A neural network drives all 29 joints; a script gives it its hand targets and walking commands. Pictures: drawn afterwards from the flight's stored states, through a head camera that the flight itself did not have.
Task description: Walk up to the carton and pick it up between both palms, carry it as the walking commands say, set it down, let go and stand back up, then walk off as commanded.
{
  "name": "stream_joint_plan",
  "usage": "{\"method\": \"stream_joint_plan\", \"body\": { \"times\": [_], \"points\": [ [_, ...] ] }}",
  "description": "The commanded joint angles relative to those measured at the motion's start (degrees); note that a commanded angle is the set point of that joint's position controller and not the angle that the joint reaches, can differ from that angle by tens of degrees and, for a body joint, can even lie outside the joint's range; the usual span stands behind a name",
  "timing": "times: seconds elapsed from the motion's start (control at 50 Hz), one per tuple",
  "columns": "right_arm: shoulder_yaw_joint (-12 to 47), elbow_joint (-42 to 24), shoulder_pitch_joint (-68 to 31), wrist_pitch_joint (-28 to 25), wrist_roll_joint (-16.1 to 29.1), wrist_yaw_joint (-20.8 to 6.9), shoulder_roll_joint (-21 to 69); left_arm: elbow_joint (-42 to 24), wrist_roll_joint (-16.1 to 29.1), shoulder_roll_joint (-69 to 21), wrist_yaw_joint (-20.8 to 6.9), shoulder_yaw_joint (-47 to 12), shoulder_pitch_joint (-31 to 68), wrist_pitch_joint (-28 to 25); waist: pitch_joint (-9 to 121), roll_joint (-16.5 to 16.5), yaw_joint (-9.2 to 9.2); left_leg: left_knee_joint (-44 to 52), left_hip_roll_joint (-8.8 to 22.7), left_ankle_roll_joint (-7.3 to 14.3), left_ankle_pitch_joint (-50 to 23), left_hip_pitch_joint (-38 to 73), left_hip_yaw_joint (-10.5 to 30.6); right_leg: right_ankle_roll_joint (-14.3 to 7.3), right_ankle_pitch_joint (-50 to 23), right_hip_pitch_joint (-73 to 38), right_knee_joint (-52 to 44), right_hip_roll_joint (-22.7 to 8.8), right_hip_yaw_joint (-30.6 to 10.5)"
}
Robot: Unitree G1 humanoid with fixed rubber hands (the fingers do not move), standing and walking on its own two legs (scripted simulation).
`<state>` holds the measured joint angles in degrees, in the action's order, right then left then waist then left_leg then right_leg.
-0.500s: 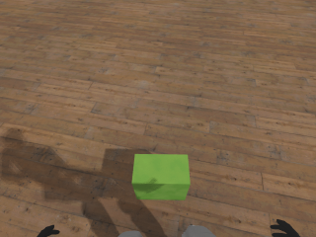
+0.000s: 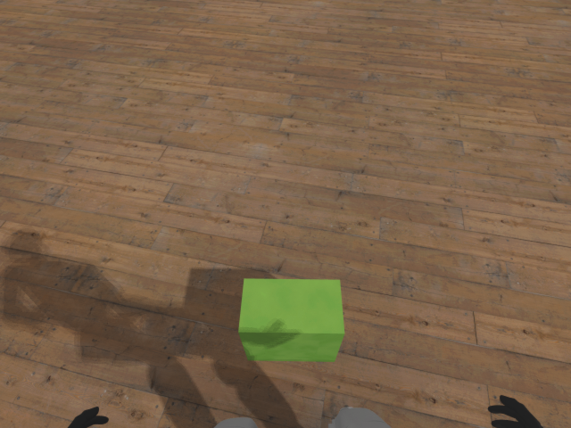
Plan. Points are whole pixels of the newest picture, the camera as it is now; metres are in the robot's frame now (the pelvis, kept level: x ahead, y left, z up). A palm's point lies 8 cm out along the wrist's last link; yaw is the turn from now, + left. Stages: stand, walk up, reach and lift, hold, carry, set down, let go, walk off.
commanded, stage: walk up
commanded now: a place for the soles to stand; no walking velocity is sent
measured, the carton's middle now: (291, 322) +0.48 +0.01 -0.61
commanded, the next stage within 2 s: reach and lift in 0.78 s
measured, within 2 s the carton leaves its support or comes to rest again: neither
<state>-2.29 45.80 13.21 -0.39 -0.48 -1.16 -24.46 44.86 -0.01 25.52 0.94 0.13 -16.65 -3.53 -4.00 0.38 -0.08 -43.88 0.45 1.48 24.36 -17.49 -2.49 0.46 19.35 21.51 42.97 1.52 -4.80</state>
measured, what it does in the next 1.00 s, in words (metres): stands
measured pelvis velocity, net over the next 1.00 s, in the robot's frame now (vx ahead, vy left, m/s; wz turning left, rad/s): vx -0.01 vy -0.02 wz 0.00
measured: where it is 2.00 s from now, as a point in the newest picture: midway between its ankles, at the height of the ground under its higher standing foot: outside the picture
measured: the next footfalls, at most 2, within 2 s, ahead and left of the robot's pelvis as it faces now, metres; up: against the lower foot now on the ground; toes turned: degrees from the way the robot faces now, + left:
none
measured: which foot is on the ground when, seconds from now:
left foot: down 0.00-1.00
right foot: down 0.00-1.00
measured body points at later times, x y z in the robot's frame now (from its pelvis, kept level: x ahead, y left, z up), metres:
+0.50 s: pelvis +0.00 -0.03 +0.00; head +0.02 -0.04 +0.45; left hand +0.10 +0.29 -0.09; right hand +0.11 -0.36 -0.10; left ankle +0.00 +0.10 -0.71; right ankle +0.04 -0.14 -0.71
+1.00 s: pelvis -0.01 -0.02 +0.00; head +0.06 -0.03 +0.44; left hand +0.13 +0.29 -0.09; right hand +0.14 -0.33 -0.10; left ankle +0.00 +0.10 -0.71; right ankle +0.04 -0.14 -0.71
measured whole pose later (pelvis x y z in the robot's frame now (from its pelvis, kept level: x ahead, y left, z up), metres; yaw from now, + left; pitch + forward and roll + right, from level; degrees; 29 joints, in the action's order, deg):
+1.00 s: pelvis -0.01 -0.02 +0.00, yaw +0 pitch -3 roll +1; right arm -5.4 35.5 9.2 4.5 -2.1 -1.7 -22.7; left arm 34.7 -1.5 21.2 -2.8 8.2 -10.2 3.3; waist -12.5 0.1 -0.1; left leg -43.2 1.0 0.4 23.1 -17.2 -1.7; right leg 0.0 18.9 21.7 43.7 1.4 -3.0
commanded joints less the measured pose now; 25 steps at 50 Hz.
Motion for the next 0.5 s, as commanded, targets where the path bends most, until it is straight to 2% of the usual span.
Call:
{"method": "stream_joint_plan", "body": {
  "times": [0.0, 0.02, 0.04, 0.06, 0.08, 0.1, 0.12, 0.14, 0.16, 0.18, 0.2, 0.22, 0.24, 0.26, 0.28, 0.3, 0.32, 0.34, 0.36, 0.38, 0.4, 0.42, 0.44, 0.46, 0.48],
  "points": [
    [-4.91, -1.29, 1.02, -2.87, -0.27, 1.56, -16.33, -2.96, -1.26, 9.60, -0.76, 3.55, 2.93, 0.50, 1.47, 7.21, -1.69, 16.04, 16.82, 11.58, -1.86, 6.49, 21.54, -3.57, 2.25, 8.47, 0.33, -1.77, 1.31],
    [-5.12, -2.10, -1.47, -2.59, -0.64, 1.36, -16.16, -2.13, -1.68, 9.53, -0.82, 3.56, 2.27, 0.26, 2.37, 3.28, -0.81, 16.02, 16.28, 11.92, -1.00, 3.23, 20.47, -3.87, 6.87, 3.09, -3.82, -0.92, 2.70],
    [-4.60, -2.60, -2.57, -2.37, -1.35, 1.30, -14.41, -2.02, -1.82, 10.74, -0.95, 4.50, 0.86, 0.14, 2.67, 1.51, 0.07, 14.92, 14.99, 10.15, 0.94, 0.04, 18.44, -4.67, 5.75, -0.99, -5.79, -0.78, 0.81],
    [-4.42, -2.24, -3.05, -2.43, -1.22, 1.23, -14.07, -1.51, -1.99, 10.72, -0.95, 4.31, -1.37, -0.23, 4.46, 0.43, 0.73, 10.10, 11.16, 7.61, -4.29, -1.41, 13.02, -5.57, -0.38, -5.31, -10.76, -2.72, -5.03],
    [-3.38, -2.56, -1.73, -2.30, -0.57, 1.25, -10.56, -1.82, -2.13, 12.12, -0.84, 4.91, -1.21, -0.80, 5.12, -7.24, 1.13, 1.68, 3.46, 3.71, -4.37, -7.03, 6.45, -8.47, -2.67, -11.34, -16.89, -7.23, -14.65],
    [-2.49, -2.20, -1.14, -2.15, -0.38, 1.40, -8.93, -0.67, -1.16, 14.80, -0.99, 6.18, -1.41, -0.81, 4.21, -8.59, 1.56, -4.35, -0.82, 1.51, 5.37, -13.01, 0.79, -12.75, -3.50, -12.42, -18.78, -13.49, -23.55],
    [-2.83, -2.61, -1.62, -2.21, -0.32, 1.52, -9.37, -1.26, -1.45, 15.19, -0.90, 5.32, -2.31, -0.92, 1.08, -6.86, 0.99, -4.27, -0.79, 0.74, 11.76, -13.47, 2.98, -15.88, -8.63, -9.24, -18.84, -16.32, -28.75],
    [-2.66, -1.49, -0.30, -2.36, -0.62, 1.42, -10.61, -1.78, -1.20, 13.57, -0.92, 4.78, -0.05, -0.54, 3.37, -6.34, 0.39, -3.48, -0.27, 1.45, 12.15, -10.27, 3.30, -16.04, -6.42, -7.45, -19.43, -16.66, -26.13],
    [-2.94, -1.29, -0.33, -2.89, -0.49, 1.33, -10.58, -1.13, -1.23, 13.87, -0.98, 4.61, 1.01, -0.33, 4.01, -6.23, -0.97, 1.57, 0.12, 2.02, 8.45, -6.35, 2.48, -14.57, -6.79, -6.03, -16.79, -14.63, -22.27],
    [-2.91, -0.85, 2.38, -3.58, -0.62, 1.32, -10.27, -2.68, -1.30, 13.19, -1.20, 4.52, 4.28, 0.37, 3.71, -6.86, -2.51, 8.28, 1.14, 2.25, 2.20, -2.01, 3.60, -11.23, -6.94, -2.85, -14.54, -11.40, -16.88],
    [-3.42, 0.49, 3.94, -3.96, -0.92, 1.40, -10.93, -4.08, -1.16, 10.78, -1.14, 3.54, 7.06, 0.40, 2.87, -4.21, -4.04, 12.61, 2.12, 3.17, -1.89, 4.07, 6.41, -8.85, -10.42, 2.74, -10.30, -8.02, -12.92],
    [-3.82, 1.26, 4.20, -4.14, -1.13, 1.78, -12.47, -4.65, -0.87, 9.26, -1.38, 3.67, 8.44, 0.53, 5.47, -1.00, -3.71, 15.59, 5.94, 5.02, -3.97, 8.17, 12.17, -6.18, -11.05, 4.59, -5.82, -4.85, -7.86],
    [-4.66, 0.73, 5.44, -4.34, -0.99, 1.91, -14.77, -5.48, -0.68, 8.72, -1.42, 3.43, 6.58, 0.28, 9.63, 3.83, -3.77, 17.03, 10.60, 6.52, -10.99, 14.65, 17.37, -4.04, -14.03, 6.23, 2.62, -2.06, -1.79],
    [-4.83, 0.97, 4.38, -4.20, -0.75, 2.15, -17.19, -3.40, -0.13, 8.04, -1.19, 3.32, 6.26, 0.29, 6.31, 4.57, -2.26, 17.81, 14.70, 10.08, -11.58, 10.93, 21.85, -2.87, -7.39, 8.74, 2.98, -0.41, 1.53],
    [-4.43, -0.01, 2.23, -4.19, -0.50, 2.07, -16.53, -4.75, -0.98, 10.41, -1.47, 3.53, 7.32, 0.45, 4.56, 2.05, -2.83, 16.76, 17.03, 11.77, -14.83, 11.18, 19.58, -3.02, 0.52, 8.70, 1.99, -1.83, 2.99],
    [-4.13, -0.72, 0.94, -4.14, -0.10, 1.71, -15.91, -2.99, -0.78, 10.06, -1.44, 4.26, 3.10, 0.30, 4.20, 1.52, -0.42, 12.69, 15.32, 11.75, -21.04, 7.57, 17.31, -2.82, -1.76, 1.56, -1.68, -2.61, 2.69],
    [-4.15, -1.04, -1.82, -3.69, -0.76, 1.72, -14.94, -3.09, -0.58, 9.67, -1.21, 4.20, 2.42, -0.07, 4.24, 3.25, 0.33, 11.37, 11.62, 8.79, -18.73, 4.55, 14.52, -4.48, -5.58, -0.27, -3.48, -0.78, 0.65],
    [-3.57, -1.53, -3.35, -3.62, -0.94, 1.78, -13.15, -2.49, -0.88, 9.06, -1.53, 4.21, 0.99, -0.15, 6.58, 3.94, 1.16, 10.47, 10.06, 7.00, -14.43, 2.02, 11.96, -5.40, -7.89, -3.69, -5.47, -2.82, -1.54],
    [-3.21, -1.86, -1.49, -3.45, 0.01, 1.80, -12.00, -2.49, -1.54, 11.89, -1.13, 5.12, 0.60, -0.57, 7.61, -3.69, 0.29, 4.11, 6.34, 5.45, -12.81, 0.32, 8.50, -6.67, -11.15, -6.56, -8.38, -5.06, -6.71],
    [-2.52, -1.80, -2.33, -3.40, 0.11, 1.75, -10.79, -2.20, -1.72, 11.93, -1.48, 4.85, 2.50, -0.68, 4.25, -6.34, -0.49, 3.12, 3.15, 3.44, -3.97, -5.62, 4.26, -9.38, -8.56, -6.39, -11.63, -6.84, -12.84],
    [-2.48, -1.00, -1.32, -3.28, 0.31, 1.66, -9.31, -2.39, -0.84, 11.75, -1.52, 5.12, 1.41, -0.62, 3.89, -5.08, 0.15, 0.01, -0.18, 1.61, 0.72, -5.45, 1.38, -12.97, -10.54, -6.46, -14.24, -11.80, -17.53],
    [-2.36, -0.81, -0.64, -3.31, -0.18, 1.70, -9.48, -3.57, -1.54, 13.32, -1.46, 5.06, 1.84, -0.13, 5.52, -5.23, -0.30, 1.35, -1.29, 2.15, 4.83, -5.83, 3.15, -14.29, -10.26, -7.72, -14.54, -13.87, -22.76],
    [-2.72, -0.99, -0.96, -3.39, -0.29, 1.62, -9.14, -3.38, -1.09, 12.38, -1.40, 4.93, 2.67, 0.04, 4.16, -3.37, -0.75, 4.11, -1.31, 2.24, 5.22, -3.29, 3.73, -13.32, -5.79, -4.59, -15.54, -13.17, -22.45],
    [-2.94, -0.75, 0.16, -3.54, -1.19, 1.60, -10.28, -3.56, -1.22, 14.22, -1.48, 5.17, 4.17, 0.24, 4.58, -7.04, -1.36, 4.45, -0.35, 2.69, 5.37, -2.87, 3.01, -12.56, -2.72, -4.54, -14.62, -12.07, -20.67],
    [-2.44, -1.23, -1.06, -3.56, -0.53, 1.76, -9.67, -3.26, -1.43, 12.65, -1.36, 4.58, 4.60, 0.45, 3.09, -10.00, -1.08, 6.17, 1.32, 2.83, 1.04, -2.88, 4.34, -10.95, -6.19, -3.82, -14.68, -11.57, -17.42]
  ]
}}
